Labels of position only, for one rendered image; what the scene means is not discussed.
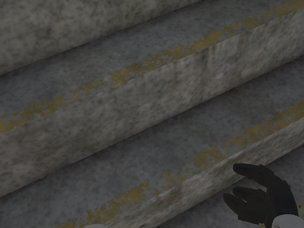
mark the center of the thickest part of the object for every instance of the robot right forearm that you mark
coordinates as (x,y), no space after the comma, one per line
(288,221)

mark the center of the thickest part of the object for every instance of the right robot hand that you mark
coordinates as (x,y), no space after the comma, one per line
(261,207)

